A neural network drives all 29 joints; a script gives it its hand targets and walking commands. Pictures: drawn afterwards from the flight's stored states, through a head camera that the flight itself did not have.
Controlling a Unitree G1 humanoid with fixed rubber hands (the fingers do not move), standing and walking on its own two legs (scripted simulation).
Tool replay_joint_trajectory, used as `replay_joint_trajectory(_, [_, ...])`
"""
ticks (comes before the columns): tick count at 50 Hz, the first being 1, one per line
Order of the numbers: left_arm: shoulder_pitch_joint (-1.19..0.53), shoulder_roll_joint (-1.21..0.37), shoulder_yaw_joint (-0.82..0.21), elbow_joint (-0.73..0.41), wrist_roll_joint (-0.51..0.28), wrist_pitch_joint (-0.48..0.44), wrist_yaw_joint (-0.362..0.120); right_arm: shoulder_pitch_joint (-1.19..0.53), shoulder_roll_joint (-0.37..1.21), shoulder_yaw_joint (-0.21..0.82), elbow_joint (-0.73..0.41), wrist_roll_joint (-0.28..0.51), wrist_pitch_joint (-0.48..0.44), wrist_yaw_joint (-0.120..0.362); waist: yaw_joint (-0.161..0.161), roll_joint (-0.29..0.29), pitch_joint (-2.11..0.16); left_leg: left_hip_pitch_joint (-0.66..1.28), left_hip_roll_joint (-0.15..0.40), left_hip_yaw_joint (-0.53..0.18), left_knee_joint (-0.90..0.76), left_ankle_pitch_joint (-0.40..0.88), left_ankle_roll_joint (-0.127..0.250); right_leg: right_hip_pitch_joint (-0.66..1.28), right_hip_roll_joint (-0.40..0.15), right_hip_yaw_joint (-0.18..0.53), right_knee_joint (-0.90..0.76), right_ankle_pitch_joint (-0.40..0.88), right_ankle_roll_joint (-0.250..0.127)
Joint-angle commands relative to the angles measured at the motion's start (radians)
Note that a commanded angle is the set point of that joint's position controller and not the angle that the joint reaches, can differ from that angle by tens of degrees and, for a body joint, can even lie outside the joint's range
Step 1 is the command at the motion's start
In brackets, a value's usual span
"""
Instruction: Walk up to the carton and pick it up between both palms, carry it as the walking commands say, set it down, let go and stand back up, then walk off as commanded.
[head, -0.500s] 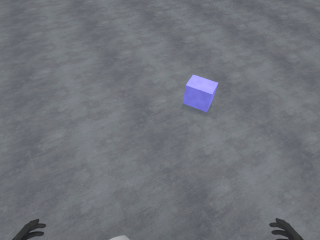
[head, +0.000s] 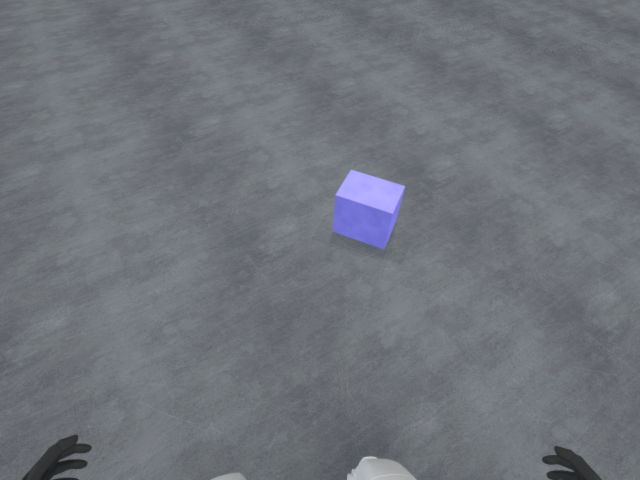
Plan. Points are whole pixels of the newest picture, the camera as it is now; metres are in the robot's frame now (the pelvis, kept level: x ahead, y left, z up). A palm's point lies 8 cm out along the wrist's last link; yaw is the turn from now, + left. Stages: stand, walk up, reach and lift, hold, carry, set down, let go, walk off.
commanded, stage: walk up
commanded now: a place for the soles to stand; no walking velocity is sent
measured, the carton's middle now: (367, 209) +1.15 -0.24 -0.64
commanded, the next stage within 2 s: none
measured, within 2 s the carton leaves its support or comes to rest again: neither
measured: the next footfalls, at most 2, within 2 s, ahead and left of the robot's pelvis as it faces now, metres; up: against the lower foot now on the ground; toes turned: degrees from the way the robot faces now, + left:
left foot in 0.10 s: +0.08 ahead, +0.13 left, +0.00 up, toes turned +8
right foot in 0.36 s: +0.24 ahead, -0.17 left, +0.00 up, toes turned -4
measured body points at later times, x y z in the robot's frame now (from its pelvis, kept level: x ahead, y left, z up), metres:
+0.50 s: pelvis +0.14 -0.08 +0.00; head +0.14 -0.09 +0.45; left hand +0.28 +0.25 -0.06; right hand +0.21 -0.43 -0.09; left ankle +0.09 +0.07 -0.65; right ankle +0.20 -0.17 -0.71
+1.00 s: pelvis +0.25 -0.08 +0.01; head +0.28 -0.05 +0.45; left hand +0.40 +0.24 -0.09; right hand +0.31 -0.44 -0.06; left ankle +0.28 +0.05 -0.71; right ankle +0.29 -0.22 -0.68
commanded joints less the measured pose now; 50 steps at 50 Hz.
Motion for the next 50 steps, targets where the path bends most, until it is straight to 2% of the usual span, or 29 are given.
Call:
replay_joint_trajectory(1, [0.074, 0.266, 0.069, -0.022, -0.025, -0.011, 0.009, 0.029, -0.203, -0.076, -0.047, -0.005, 0.004, -0.001, 0.039, -0.196, 0.022, -0.143, -0.036, -0.045, -0.282, -0.074, 0.043, 0.083, -0.197, 0.351, -0.344, -0.033, -0.24])
replay_joint_trajectory(4, [-0.018, 0.248, 0.053, -0.041, -0.034, 0.002, -0.004, 0.1, -0.207, -0.09, -0.026, -0.006, -0.013, -0.006, -0.02, -0.17, -0.016, 0.062, -0.051, -0.028, -0.5, 0.155, 0.051, -0.021, -0.149, 0.316, -0.273, -0.213, -0.178])
replay_joint_trajectory(5, [-0.1, 0.196, 0.04, -0.077, -0.028, 0.004, -0.008, 0.232, -0.236, -0.101, 0.021, -0.004, -0.025, -0.015, -0.095, -0.053, -0.054, 0.221, -0.031, -0.084, -0.613, 0.101, 0.072, -0.137, -0.091, 0.224, -0.079, -0.189, -0.136])
replay_joint_trajectory(6, [-0.118, 0.104, 0.012, -0.126, -0.038, 0.002, -0.009, 0.311, -0.346, -0.124, 0.025, -0.034, -0.032, -0.026, -0.161, 0.246, -0.116, 0.429, 0.211, -0.468, -0.826, -0.155, 0.16, -0.421, 0.059, 0.103, 0.247, -0.253, -0.03])
replay_joint_trajectory(7, [-0.146, 0.111, 0.019, -0.119, -0.016, 0.003, 0.005, 0.202, -0.39, -0.139, 0.005, -0.038, -0.03, -0.034, -0.129, 0.212, -0.025, 0.438, 0.411, -0.662, -0.882, -0.191, 0.246, -0.586, 0.045, 0.112, 0.367, -0.235, -0.014])
replay_joint_trajectory(8, [-0.132, 0.191, 0.031, -0.098, -0.014, -0.005, 0.007, 0.128, -0.365, -0.137, -0.014, -0.007, -0.024, -0.034, -0.1, 0.08, -0.009, 0.414, 0.421, -0.609, -0.847, -0.086, 0.29, -0.546, -0.006, 0.14, 0.355, -0.166, -0.016])
replay_joint_trajectory(11, [-0.123, 0.164, 0.022, -0.077, -0.025, -0.027, -0.007, 0.148, -0.259, -0.115, -0.028, -0.016, -0.029, -0.025, -0.097, 0.121, -0.036, 0.543, 0.268, -0.288, -0.655, 0.586, 0.241, -0.529, -0.04, 0.057, 0.26, -0.171, 0.01])
replay_joint_trajectory(15, [-0.098, 0.12, 0.019, -0.078, -0.035, -0.034, -0.019, 0.075, -0.286, -0.121, -0.072, -0.022, -0.013, -0.018, -0.078, 0.218, -0.104, 0.392, 0.259, -0.125, -0.601, 0.615, 0.213, -0.259, -0.059, -0.046, -0.038, -0.105, -0.002])
replay_joint_trajectory(16, [-0.036, 0.117, 0.017, -0.039, -0.036, -0.039, -0.023, 0.029, -0.272, -0.121, -0.071, -0.021, -0.008, -0.011, -0.04, 0.242, -0.12, 0.293, 0.2, -0.049, -0.525, 0.531, 0.172, -0.102, -0.023, -0.094, -0.15, -0.004, -0.007])
replay_joint_trajectory(17, [0.097, 0.164, 0.049, 0.004, -0.033, -0.041, -0.013, 0.004, -0.259, -0.11, -0.075, -0.019, -0.006, -0.006, 0.051, 0.136, -0.155, 0.2, 0.141, 0.025, -0.35, 0.604, 0.129, 0.123, 0.07, -0.156, -0.172, 0.125, 0.002])
replay_joint_trajectory(18, [0.273, 0.221, 0.079, 0.048, -0.027, -0.046, 0.007, 0.017, -0.188, -0.082, -0.083, -0.02, 0.0, -0.006, 0.133, -0.027, -0.255, 0.043, 0.089, 0.023, -0.039, 0.59, 0.095, 0.355, 0.034, -0.002, -0.18, 0.027, -0.054])
replay_joint_trajectory(19, [0.345, 0.303, 0.107, 0.026, -0.019, -0.054, 0.029, 0.02, -0.103, -0.045, -0.127, -0.015, -0.003, 0.0, 0.179, -0.289, -0.284, -0.258, -0.041, -0.029, 0.187, 0.241, 0.058, 0.56, -0.18, 0.393, -0.254, -0.101, -0.093])
replay_joint_trajectory(20, [0.277, 0.376, 0.113, -0.008, -0.027, -0.053, 0.039, 0.009, -0.117, -0.039, -0.135, 0.005, -0.003, -0.004, 0.127, -0.334, -0.229, -0.464, -0.124, -0.089, 0.257, -0.054, 0.046, 0.577, -0.352, 0.874, -0.479, -0.133, -0.239])
replay_joint_trajectory(21, [0.192, 0.325, 0.097, 0.011, -0.033, -0.046, 0.036, -0.064, -0.238, -0.072, -0.104, 0.002, 0.013, -0.015, 0.086, -0.049, -0.096, -0.489, -0.042, -0.185, 0.263, -0.014, 0.059, 0.487, -0.327, 0.786, -0.394, -0.101, -0.267])
replay_joint_trajectory(22, [0.151, 0.306, 0.086, -0.008, -0.054, -0.043, 0.042, -0.072, -0.244, -0.073, -0.088, -0.002, 0.02, -0.014, 0.068, 0.014, -0.048, -0.474, -0.026, -0.181, 0.217, 0.057, 0.042, 0.399, -0.277, 0.692, -0.391, -0.044, -0.197])
replay_joint_trajectory(23, [0.128, 0.298, 0.084, -0.018, -0.055, -0.047, 0.05, -0.085, -0.185, -0.058, -0.096, 0.003, 0.022, -0.011, 0.066, -0.1, 0.053, -0.439, 0.004, -0.144, 0.155, 0.102, 0.042, 0.304, -0.248, 0.537, -0.36, 0.111, -0.211])
replay_joint_trajectory(25, [0.105, 0.275, 0.069, -0.007, -0.047, -0.039, 0.044, -0.027, -0.173, -0.071, -0.076, -0.008, 0.03, 0.005, 0.026, -0.119, 0.07, -0.266, 0.005, -0.142, -0.013, 0.097, 0.033, 0.12, -0.216, 0.43, -0.382, 0.017, -0.198])
replay_joint_trajectory(27, [0.097, 0.275, 0.068, -0.011, -0.035, -0.035, 0.035, -0.032, -0.194, -0.076, -0.072, -0.009, 0.034, 0.014, 0.041, -0.101, 0.091, -0.226, -0.015, -0.116, -0.139, 0.06, 0.033, 0.081, -0.212, 0.427, -0.433, -0.116, -0.209])
replay_joint_trajectory(29, [0.078, 0.261, 0.059, -0.02, -0.036, -0.035, 0.025, -0.007, -0.2, -0.082, -0.064, -0.009, 0.034, 0.02, 0.035, -0.191, 0.053, -0.213, -0.005, -0.101, -0.191, 0.124, 0.029, 0.084, -0.171, 0.364, -0.45, -0.27, -0.195])
replay_joint_trajectory(32, [0.074, 0.281, 0.067, -0.018, -0.033, -0.027, 0.017, -0.027, -0.234, -0.092, -0.054, -0.01, 0.023, 0.021, 0.056, -0.195, 0.07, -0.22, -0.015, -0.096, -0.248, 0.073, 0.026, 0.108, -0.199, 0.417, -0.45, -0.359, -0.225])
replay_joint_trajectory(36, [0.09, 0.267, 0.057, -0.019, -0.037, -0.029, 0.015, -0.06, -0.198, -0.087, -0.078, -0.02, 0.001, 0.02, 0.058, -0.115, 0.064, -0.188, -0.028, -0.081, -0.399, 0.131, 0.055, 0.147, -0.217, 0.422, -0.383, -0.194, -0.225])
replay_joint_trajectory(38, [0.035, 0.234, 0.044, -0.05, -0.041, -0.023, 0.013, 0.048, -0.189, -0.082, -0.047, -0.027, -0.021, 0.009, 0.004, -0.147, -0.043, 0.036, -0.076, -0.036, -0.585, 0.213, 0.06, 0.12, -0.144, 0.299, -0.208, -0.003, -0.18])
replay_joint_trajectory(39, [-0.018, 0.157, 0.021, -0.072, -0.044, -0.03, 0.01, 0.167, -0.235, -0.093, -0.025, -0.04, -0.035, -0.004, -0.071, -0.014, -0.144, 0.295, 0.006, -0.19, -0.657, 0.175, 0.106, -0.055, -0.08, 0.207, 0.006, 0.09, -0.117])
replay_joint_trajectory(40, [-0.053, 0.083, -0.009, -0.096, -0.048, -0.033, 0.009, 0.272, -0.359, -0.129, 0.001, -0.037, -0.044, -0.014, -0.146, 0.305, -0.189, 0.477, 0.262, -0.575, -0.835, -0.031, 0.161, -0.312, 0.087, 0.064, 0.346, -0.096, -0.042])
replay_joint_trajectory(41, [-0.023, 0.16, 0.019, -0.085, -0.031, -0.028, 0.023, 0.19, -0.369, -0.137, -0.027, -0.03, -0.032, -0.017, -0.121, 0.227, -0.142, 0.568, 0.356, -0.639, -0.815, -0.005, 0.27, -0.474, 0.079, 0.084, 0.425, -0.222, -0.016])
replay_joint_trajectory(44, [-0.041, 0.192, 0.013, -0.042, -0.033, -0.037, 0.015, 0.154, -0.241, -0.109, -0.046, -0.014, -0.023, -0.02, -0.101, 0.062, -0.087, 0.507, 0.296, -0.399, -0.704, 0.316, 0.27, -0.469, -0.029, 0.105, 0.416, -0.154, -0.005])
replay_joint_trajectory(46, [-0.016, 0.159, 0.009, -0.027, -0.031, -0.036, 0.005, 0.139, -0.243, -0.102, -0.056, -0.012, -0.018, -0.02, -0.081, 0.107, -0.074, 0.443, 0.236, -0.263, -0.668, 0.554, 0.238, -0.378, -0.047, 0.065, 0.296, -0.151, 0.01])
replay_joint_trajectory(47, [-0.017, 0.149, 0.018, -0.033, -0.036, -0.037, 0.005, 0.108, -0.255, -0.103, -0.061, -0.011, -0.011, -0.013, -0.076, 0.196, -0.092, 0.367, 0.215, -0.217, -0.659, 0.527, 0.247, -0.308, -0.042, 0.035, 0.245, -0.189, 0.023])
replay_joint_trajectory(50, [-0.034, 0.153, 0.01, -0.045, -0.032, -0.036, -0.004, 0.073, -0.276, -0.118, -0.073, -0.021, -0.005, -0.001, -0.085, 0.229, -0.1, 0.264, 0.251, -0.197, -0.691, 0.362, 0.257, -0.212, -0.065, -0.041, 0.083, -0.15, 0.01])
